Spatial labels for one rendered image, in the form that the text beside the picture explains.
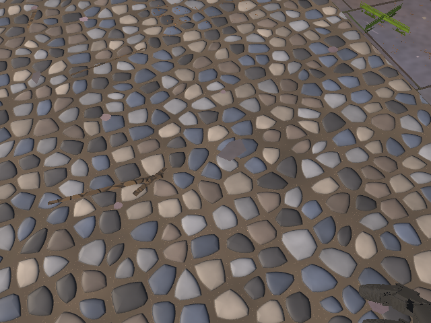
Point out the robot right hand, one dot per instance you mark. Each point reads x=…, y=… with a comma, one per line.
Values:
x=401, y=298

